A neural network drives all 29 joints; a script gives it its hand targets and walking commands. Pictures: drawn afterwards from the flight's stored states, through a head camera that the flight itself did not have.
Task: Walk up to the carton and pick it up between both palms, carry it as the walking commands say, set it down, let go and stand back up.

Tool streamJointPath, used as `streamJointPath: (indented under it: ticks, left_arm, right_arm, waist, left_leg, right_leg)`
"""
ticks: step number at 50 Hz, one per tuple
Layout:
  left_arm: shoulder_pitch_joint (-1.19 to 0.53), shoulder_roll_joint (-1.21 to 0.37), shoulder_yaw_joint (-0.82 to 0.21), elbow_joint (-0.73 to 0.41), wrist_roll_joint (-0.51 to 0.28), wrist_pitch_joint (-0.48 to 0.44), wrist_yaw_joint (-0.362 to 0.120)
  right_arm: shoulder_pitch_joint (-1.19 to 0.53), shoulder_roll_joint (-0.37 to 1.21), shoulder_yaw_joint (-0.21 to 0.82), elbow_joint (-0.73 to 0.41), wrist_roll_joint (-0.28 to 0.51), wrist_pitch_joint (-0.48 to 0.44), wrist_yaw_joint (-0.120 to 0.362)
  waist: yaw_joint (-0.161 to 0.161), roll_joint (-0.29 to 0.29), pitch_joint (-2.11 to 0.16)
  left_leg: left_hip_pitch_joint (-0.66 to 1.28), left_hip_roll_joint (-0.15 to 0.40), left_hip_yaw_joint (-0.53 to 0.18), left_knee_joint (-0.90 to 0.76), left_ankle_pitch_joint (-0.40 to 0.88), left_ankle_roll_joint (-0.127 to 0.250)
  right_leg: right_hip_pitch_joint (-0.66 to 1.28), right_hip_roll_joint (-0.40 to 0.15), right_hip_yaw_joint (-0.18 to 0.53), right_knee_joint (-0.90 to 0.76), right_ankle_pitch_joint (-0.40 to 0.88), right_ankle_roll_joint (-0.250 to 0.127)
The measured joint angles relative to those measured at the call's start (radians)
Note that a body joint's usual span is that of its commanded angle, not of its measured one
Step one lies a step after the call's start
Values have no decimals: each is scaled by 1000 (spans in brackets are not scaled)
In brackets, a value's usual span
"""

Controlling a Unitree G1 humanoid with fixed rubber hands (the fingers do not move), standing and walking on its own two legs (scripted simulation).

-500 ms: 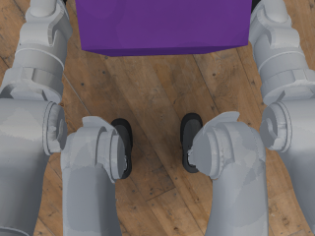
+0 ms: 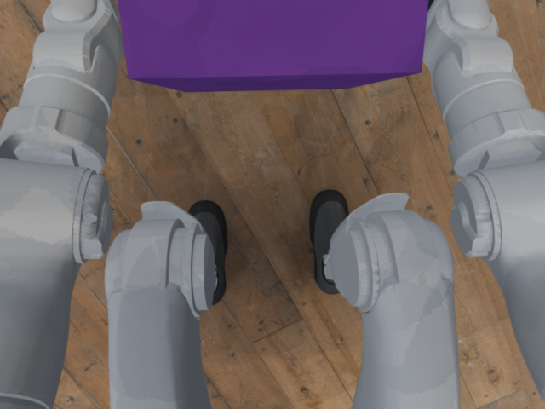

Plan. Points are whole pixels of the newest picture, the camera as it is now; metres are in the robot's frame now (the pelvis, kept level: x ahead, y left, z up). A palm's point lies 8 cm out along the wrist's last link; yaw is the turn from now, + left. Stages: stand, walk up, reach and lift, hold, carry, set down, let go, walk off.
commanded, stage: reach and lift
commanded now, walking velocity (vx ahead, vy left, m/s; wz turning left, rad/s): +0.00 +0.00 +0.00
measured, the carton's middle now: (269, 17) +0.53 -0.01 -0.24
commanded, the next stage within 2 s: none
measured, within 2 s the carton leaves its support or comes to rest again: leaves its support in 0.48 s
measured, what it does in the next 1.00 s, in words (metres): stands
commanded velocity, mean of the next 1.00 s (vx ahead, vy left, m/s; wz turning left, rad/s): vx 0.00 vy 0.00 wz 0.00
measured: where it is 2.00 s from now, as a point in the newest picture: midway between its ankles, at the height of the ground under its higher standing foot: (269, 263)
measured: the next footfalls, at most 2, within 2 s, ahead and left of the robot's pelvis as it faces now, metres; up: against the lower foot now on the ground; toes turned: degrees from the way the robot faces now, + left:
none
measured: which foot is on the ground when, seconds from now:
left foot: down 0.00-1.00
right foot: down 0.00-1.00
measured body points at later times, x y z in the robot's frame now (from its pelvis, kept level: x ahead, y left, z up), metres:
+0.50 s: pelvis +0.01 +0.00 -0.01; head +0.37 +0.01 +0.25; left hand +0.56 +0.19 -0.18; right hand +0.55 -0.19 -0.18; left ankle +0.11 +0.12 -0.34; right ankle +0.13 -0.12 -0.34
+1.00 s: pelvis +0.01 +0.00 +0.02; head +0.34 +0.00 +0.32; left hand +0.57 +0.18 -0.10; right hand +0.55 -0.19 -0.10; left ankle +0.11 +0.12 -0.34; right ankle +0.13 -0.12 -0.34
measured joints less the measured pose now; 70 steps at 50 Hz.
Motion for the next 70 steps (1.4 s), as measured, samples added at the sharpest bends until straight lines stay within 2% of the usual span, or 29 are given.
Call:
streamJointPath:
  ticks: [8, 17, 29, 37, 44, 55, 57, 70]
  left_arm:
    - [-31, -7, 36, 28, 39, 42, -8]
    - [13, -24, 95, -35, 91, 86, -7]
    - [88, -27, 73, -140, 63, 131, 10]
    - [83, -53, 163, -143, 145, 170, -13]
    - [123, -89, 240, -209, 222, 214, -27]
    - [204, -132, 318, -330, 288, 267, -50]
    - [217, -136, 323, -345, 289, 273, -71]
    - [283, -173, 357, -424, 323, 310, -85]
  right_arm:
    - [-22, 2, -44, 34, -34, 31, 18]
    - [16, 19, -110, -27, -93, 78, 21]
    - [102, 38, -124, -145, -102, 125, 2]
    - [119, 64, -215, -179, -190, 173, 23]
    - [162, 90, -284, -256, -259, 226, 45]
    - [219, 134, -343, -357, -320, 281, 65]
    - [231, 140, -347, -370, -325, 286, 83]
    - [307, 180, -381, -455, -350, 318, 91]
  waist:
    - [0, -1, -2]
    - [-4, 9, -14]
    - [1, 18, -83]
    - [-3, 28, -172]
    - [-6, 27, -239]
    - [-2, 21, -331]
    - [-1, 21, -344]
    - [-1, 18, -414]
  left_leg:
    - [-8, -16, -9, 22, 0, -5]
    - [-9, -25, -4, 43, -16, -1]
    - [-19, -44, -3, 28, -14, -7]
    - [-27, -58, -12, -23, 8, -11]
    - [-31, -62, -17, -66, 14, -14]
    - [-23, -65, -23, -134, 9, -21]
    - [-19, -67, -24, -147, 9, -22]
    - [33, -75, -35, -241, 24, -27]
  right_leg:
    - [-1, 1, -3, 20, -6, 2]
    - [1, 3, 6, 43, -27, 11]
    - [-7, 17, 21, 33, -31, 26]
    - [-9, 21, 23, -19, -16, 32]
    - [-13, 30, 26, -63, -8, 34]
    - [-12, 43, 33, -127, -9, 33]
    - [-8, 44, 34, -140, -9, 33]
    - [44, 56, 43, -232, 4, 36]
